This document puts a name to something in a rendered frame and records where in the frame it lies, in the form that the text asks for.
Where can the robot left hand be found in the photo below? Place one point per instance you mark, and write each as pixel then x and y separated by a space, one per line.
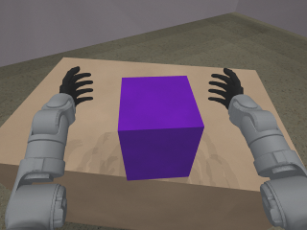
pixel 69 85

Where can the robot right upper arm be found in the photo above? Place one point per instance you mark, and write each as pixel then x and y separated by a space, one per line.
pixel 285 202

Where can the robot right forearm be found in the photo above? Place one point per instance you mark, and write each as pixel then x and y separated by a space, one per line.
pixel 272 155

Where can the robot left forearm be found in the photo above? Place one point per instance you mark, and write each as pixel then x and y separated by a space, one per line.
pixel 47 139

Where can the pedestal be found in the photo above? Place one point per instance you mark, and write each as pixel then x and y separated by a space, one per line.
pixel 222 191

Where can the robot right hand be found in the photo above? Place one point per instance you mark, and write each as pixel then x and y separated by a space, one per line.
pixel 232 88

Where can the robot left upper arm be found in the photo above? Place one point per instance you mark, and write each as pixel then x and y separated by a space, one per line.
pixel 38 207

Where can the carton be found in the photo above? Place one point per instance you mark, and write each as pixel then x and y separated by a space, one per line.
pixel 159 127

